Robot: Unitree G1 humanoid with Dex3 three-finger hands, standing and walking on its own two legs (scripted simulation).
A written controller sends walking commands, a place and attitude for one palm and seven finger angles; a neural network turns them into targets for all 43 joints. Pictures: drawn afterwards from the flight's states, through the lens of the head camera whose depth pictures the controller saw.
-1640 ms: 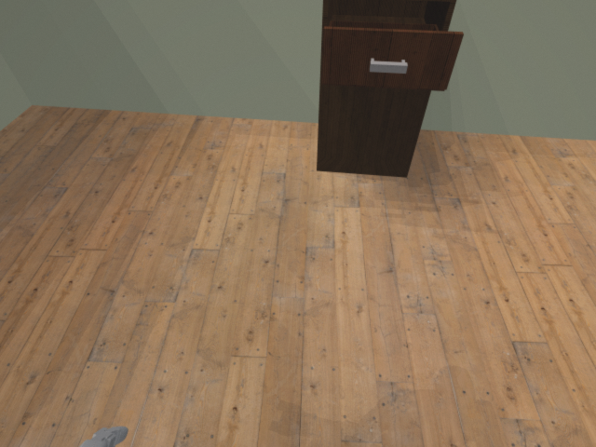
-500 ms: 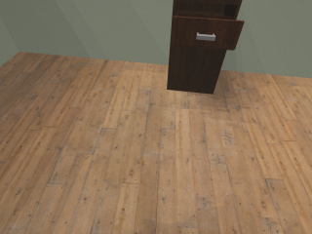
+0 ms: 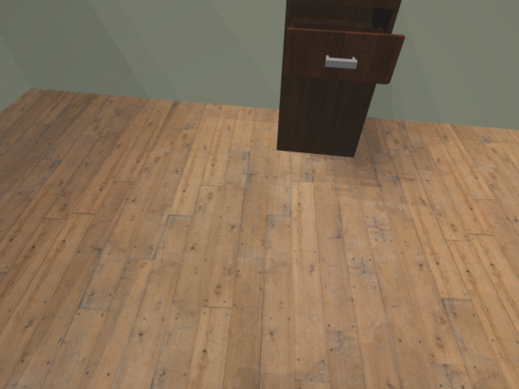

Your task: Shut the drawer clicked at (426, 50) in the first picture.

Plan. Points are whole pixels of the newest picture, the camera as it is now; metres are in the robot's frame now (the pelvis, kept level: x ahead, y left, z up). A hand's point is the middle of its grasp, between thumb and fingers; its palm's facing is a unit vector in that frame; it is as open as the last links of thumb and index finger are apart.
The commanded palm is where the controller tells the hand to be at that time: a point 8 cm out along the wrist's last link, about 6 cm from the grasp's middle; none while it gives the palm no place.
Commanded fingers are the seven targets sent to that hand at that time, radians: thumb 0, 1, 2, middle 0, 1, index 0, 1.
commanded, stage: walk to a spot facing it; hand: left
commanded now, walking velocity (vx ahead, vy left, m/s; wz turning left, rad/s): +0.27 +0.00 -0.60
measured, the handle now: (340, 60) +1.25 -0.22 -0.05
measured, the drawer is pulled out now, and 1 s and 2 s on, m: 0.30 0.30 0.30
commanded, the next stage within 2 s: none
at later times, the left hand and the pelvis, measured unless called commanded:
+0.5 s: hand out of the picture +0.15 +0.13 -0.17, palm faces -0.18 -0.96 -0.21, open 7.3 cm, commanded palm none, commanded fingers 0.00 0.90 0.90 -0.20 -0.30 -0.20 -0.30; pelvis +0.11 -0.06 -0.01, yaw -14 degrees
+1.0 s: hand (215, 253) +0.45 +0.14 -0.18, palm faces -0.41 -0.89 -0.18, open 7.3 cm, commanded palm none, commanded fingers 0.00 0.90 0.90 -0.20 -0.30 -0.20 -0.30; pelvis +0.33 -0.03 +0.00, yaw -30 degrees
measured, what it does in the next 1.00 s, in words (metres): walks ahead, turning right: right foot, then left foot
